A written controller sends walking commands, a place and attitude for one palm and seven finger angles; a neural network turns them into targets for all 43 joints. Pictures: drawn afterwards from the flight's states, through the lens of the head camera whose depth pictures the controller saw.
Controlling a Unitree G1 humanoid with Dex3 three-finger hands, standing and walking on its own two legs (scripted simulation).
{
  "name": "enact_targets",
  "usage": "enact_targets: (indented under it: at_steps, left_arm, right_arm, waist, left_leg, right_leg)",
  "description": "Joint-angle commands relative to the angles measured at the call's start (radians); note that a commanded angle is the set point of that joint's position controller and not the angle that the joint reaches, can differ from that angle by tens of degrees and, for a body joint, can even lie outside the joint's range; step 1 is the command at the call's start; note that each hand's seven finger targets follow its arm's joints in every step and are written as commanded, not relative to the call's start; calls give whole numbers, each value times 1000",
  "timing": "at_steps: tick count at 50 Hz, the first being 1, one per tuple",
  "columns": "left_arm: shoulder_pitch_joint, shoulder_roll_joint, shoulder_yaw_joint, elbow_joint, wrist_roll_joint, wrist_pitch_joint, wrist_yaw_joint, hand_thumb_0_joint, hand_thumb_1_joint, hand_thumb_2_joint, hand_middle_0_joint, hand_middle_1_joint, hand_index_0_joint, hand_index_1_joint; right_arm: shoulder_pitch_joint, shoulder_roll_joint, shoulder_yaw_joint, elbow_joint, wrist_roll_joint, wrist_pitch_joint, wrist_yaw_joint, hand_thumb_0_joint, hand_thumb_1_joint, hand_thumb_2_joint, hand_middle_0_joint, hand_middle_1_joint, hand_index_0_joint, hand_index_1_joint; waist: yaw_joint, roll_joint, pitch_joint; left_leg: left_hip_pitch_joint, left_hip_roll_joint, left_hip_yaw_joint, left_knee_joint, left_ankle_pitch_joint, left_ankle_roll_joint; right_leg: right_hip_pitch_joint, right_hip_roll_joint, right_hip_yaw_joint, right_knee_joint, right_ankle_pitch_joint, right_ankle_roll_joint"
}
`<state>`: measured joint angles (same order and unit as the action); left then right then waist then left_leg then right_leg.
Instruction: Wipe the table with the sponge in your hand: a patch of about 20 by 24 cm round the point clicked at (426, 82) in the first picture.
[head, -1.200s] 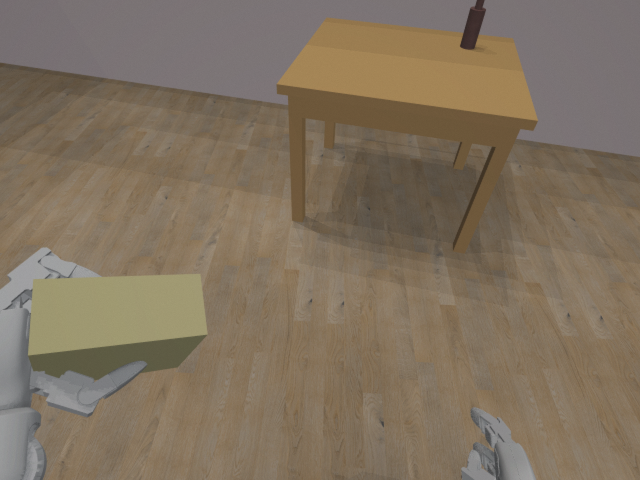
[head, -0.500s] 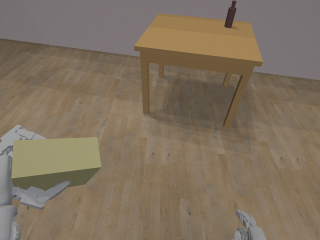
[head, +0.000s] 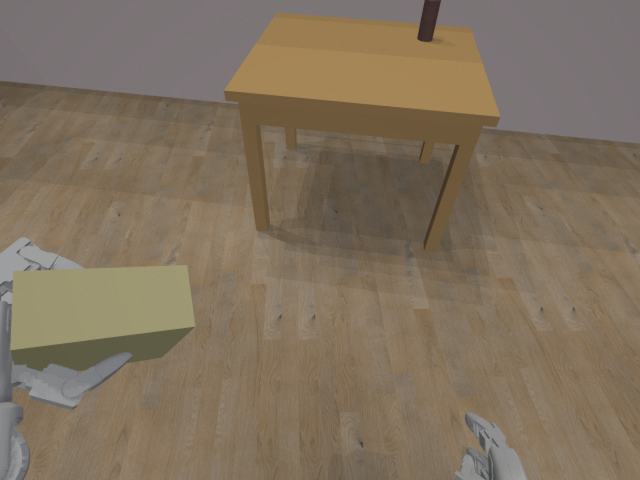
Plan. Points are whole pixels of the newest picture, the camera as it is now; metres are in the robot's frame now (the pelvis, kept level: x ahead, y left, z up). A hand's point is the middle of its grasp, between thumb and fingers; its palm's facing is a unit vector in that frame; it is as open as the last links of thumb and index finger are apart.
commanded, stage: walk to a spot facing it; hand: left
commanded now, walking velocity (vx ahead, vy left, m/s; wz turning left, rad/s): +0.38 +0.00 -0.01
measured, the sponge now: (128, 320) +0.23 +0.21 +0.14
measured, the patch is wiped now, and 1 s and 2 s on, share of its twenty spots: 0.00 0.00 0.00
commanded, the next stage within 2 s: none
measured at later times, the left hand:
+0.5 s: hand (170, 199) +0.38 +0.21 +0.17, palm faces +0.44 -0.79 -0.42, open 10.3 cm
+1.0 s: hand (237, 144) +0.51 +0.15 +0.16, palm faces +0.48 -0.75 -0.46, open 10.3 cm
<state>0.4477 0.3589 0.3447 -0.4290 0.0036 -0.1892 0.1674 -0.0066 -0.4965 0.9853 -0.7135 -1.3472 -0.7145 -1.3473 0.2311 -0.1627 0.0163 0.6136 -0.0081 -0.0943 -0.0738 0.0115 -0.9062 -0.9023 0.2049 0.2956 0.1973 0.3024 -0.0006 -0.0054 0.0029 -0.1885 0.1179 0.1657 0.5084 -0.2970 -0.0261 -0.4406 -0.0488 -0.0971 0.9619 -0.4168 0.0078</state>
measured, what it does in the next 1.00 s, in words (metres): walks ahead: right foot, then left foot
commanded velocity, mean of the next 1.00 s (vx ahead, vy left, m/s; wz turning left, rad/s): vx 0.37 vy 0.00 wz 0.21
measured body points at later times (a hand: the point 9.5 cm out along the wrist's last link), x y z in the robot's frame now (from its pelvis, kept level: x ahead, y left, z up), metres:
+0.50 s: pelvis +0.17 -0.03 -0.02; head +0.20 -0.03 +0.43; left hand +0.35 +0.25 +0.19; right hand +0.33 -0.30 -0.10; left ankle +0.25 +0.09 -0.74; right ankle +0.09 -0.13 -0.73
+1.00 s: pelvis +0.32 -0.10 +0.00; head +0.35 -0.12 +0.45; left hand +0.48 +0.19 +0.19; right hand +0.50 -0.33 -0.12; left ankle +0.31 +0.04 -0.65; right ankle +0.31 -0.20 -0.74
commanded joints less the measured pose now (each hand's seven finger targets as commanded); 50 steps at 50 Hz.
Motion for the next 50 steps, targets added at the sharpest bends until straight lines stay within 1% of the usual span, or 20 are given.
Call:
enact_targets:
  at_steps: [1,4,5,6,7,10,15,22,23,24,25,26,32,38,39,40,41,42,45,50]
  left_arm:
    - [-74,149,86,-279,-7,-68,5,0,100,1300,-1200,-1600,-1200,-1600]
    - [-62,170,121,-244,-11,-61,5,0,100,1300,-1200,-1600,-1200,-1600]
    - [-43,179,130,-227,-10,-53,5,0,100,1300,-1200,-1600,-1200,-1600]
    - [-63,215,148,-250,-7,-54,9,0,100,1300,-1200,-1600,-1200,-1600]
    - [-58,271,211,-276,-22,-62,19,0,100,1300,-1200,-1600,-1200,-1600]
    - [-5,243,207,-335,-29,-83,1,0,100,1300,-1200,-1600,-1200,-1600]
    - [32,201,194,-340,-24,-107,16,0,100,1300,-1200,-1600,-1200,-1600]
    - [-58,179,138,-331,-19,-98,39,0,100,1300,-1200,-1600,-1200,-1600]
    - [-85,180,134,-344,-18,-109,38,0,100,1300,-1200,-1600,-1200,-1600]
    - [-92,176,141,-361,-22,-118,40,0,100,1300,-1200,-1600,-1200,-1600]
    - [-112,176,120,-329,-28,-127,34,0,100,1300,-1200,-1600,-1200,-1600]
    - [-118,229,154,-293,-20,-118,23,0,100,1300,-1200,-1600,-1200,-1600]
    - [14,165,153,-402,-31,-115,11,0,100,1300,-1200,-1600,-1200,-1600]
    - [-49,126,116,-228,-29,-87,6,0,100,1300,-1200,-1600,-1200,-1600]
    - [-74,139,117,-211,-26,-77,5,0,100,1300,-1200,-1600,-1200,-1600]
    - [-88,158,117,-199,-18,-67,7,0,100,1300,-1200,-1600,-1200,-1600]
    - [-110,222,153,-205,-18,-57,14,0,100,1300,-1200,-1600,-1200,-1600]
    - [-137,232,163,-203,-30,-58,15,0,100,1300,-1200,-1600,-1200,-1600]
    - [-122,218,156,-254,-22,-85,-2,0,100,1300,-1200,-1600,-1200,-1600]
    - [-50,203,164,-328,-16,-106,19,0,100,1300,-1200,-1600,-1200,-1600]
  right_arm:
    - [-79,-154,-50,-142,2,-64,-4,0,-900,-900,200,300,200,300]
    - [-91,-148,-55,-142,3,-50,-6,0,-900,-900,200,300,200,300]
    - [-91,-135,-55,-147,10,-43,-3,0,-900,-900,200,300,200,300]
    - [-96,-107,-54,-160,16,-32,2,0,-900,-900,200,300,200,300]
    - [-135,-120,-49,-179,11,-36,4,0,-900,-900,200,300,200,300]
    - [-128,-130,-56,-133,13,-7,23,0,-900,-900,200,300,200,300]
    - [-129,-117,-52,-141,-1,23,15,0,-900,-900,200,300,200,300]
    - [-75,-130,-73,-169,0,-4,-9,0,-900,-900,200,300,200,300]
    - [-55,-146,-81,-171,3,-8,-14,0,-900,-900,200,300,200,300]
    - [-70,-173,-88,-174,2,-11,-11,0,-900,-900,200,300,200,300]
    - [-78,-161,-74,-181,5,-16,-1,0,-900,-900,200,300,200,300]
    - [-97,-155,-67,-161,3,-19,5,0,-900,-900,200,300,200,300]
    - [-99,-138,-72,-146,10,-51,18,0,-900,-900,200,300,200,300]
    - [-80,-136,-66,-134,14,-47,-7,0,-900,-900,200,300,200,300]
    - [-82,-127,-63,-130,16,-42,-11,0,-900,-900,200,300,200,300]
    - [-70,-107,-57,-133,19,-34,-11,0,-900,-900,200,300,200,300]
    - [-114,-91,-47,-154,17,-32,-8,0,-900,-900,200,300,200,300]
    - [-135,-132,-58,-138,10,-42,-4,0,-900,-900,200,300,200,300]
    - [-145,-127,-45,-105,13,-11,3,0,-900,-900,200,300,200,300]
    - [-129,-123,-62,-146,5,11,11,0,-900,-900,200,300,200,300]
  waist:
    - [-13,261,-5]
    - [11,181,-76]
    - [22,63,-117]
    - [18,-209,-154]
    - [36,-261,-155]
    - [11,-70,-126]
    - [-7,-116,-108]
    - [-11,-53,-120]
    - [-32,46,-158]
    - [-25,270,-202]
    - [-18,341,-165]
    - [-20,283,-119]
    - [10,279,-86]
    - [8,192,-66]
    - [12,120,-71]
    - [16,-69,-83]
    - [41,-354,-72]
    - [36,-316,-82]
    - [20,-140,-31]
    - [13,-130,-67]
  left_leg:
    - [14,205,-126,-226,85,155]
    - [-51,153,-32,25,126,119]
    - [-155,98,11,245,110,97]
    - [-391,-16,57,552,-63,54]
    - [-566,-64,-59,755,-284,31]
    - [-590,28,-197,843,-149,2]
    - [-400,38,-87,406,-46,2]
    - [17,-81,82,-8,118,36]
    - [164,-32,-13,-43,120,71]
    - [297,180,-352,-112,173,172]
    - [289,338,-647,-184,235,274]
    - [198,385,-696,-230,77,310]
    - [-63,212,-241,-241,-29,198]
    - [-162,138,-101,-80,-179,123]
    - [-197,106,-72,42,-191,103]
    - [-318,25,-11,301,-201,77]
    - [-563,-89,-16,614,-304,39]
    - [-597,-53,-154,753,-239,31]
    - [-597,2,-179,813,-127,6]
    - [-419,8,-54,395,-43,11]
  right_leg:
    - [22,0,-85,-225,51,14]
    - [281,53,-142,-430,143,2]
    - [406,-2,-44,-489,127,-35]
    - [542,-229,350,-575,155,-143]
    - [578,-386,638,-648,299,-247]
    - [481,-372,470,-632,259,-242]
    - [367,-272,115,-603,480,-173]
    - [272,-184,24,-375,468,-99]
    - [179,-153,-5,-189,450,-64]
    - [2,-37,-46,50,134,-7]
    - [-139,23,23,239,-209,0]
    - [-203,-32,110,315,-188,-1]
    - [-28,-74,-1,-4,12,20]
    - [252,14,-143,-377,99,42]
    - [307,-3,-102,-446,73,30]
    - [384,-136,106,-569,-25,-35]
    - [482,-369,533,-691,40,-158]
    - [475,-432,602,-726,48,-190]
    - [435,-374,309,-656,332,-175]
    - [444,-329,3,-601,622,-135]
